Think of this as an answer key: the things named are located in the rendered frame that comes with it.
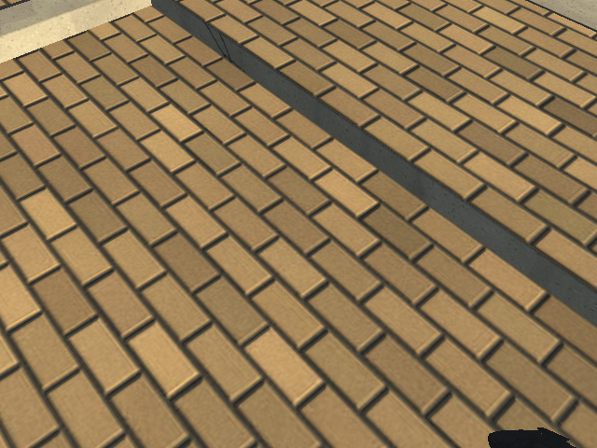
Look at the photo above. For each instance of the robot right hand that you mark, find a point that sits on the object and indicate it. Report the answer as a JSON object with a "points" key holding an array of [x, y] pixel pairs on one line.
{"points": [[541, 438]]}

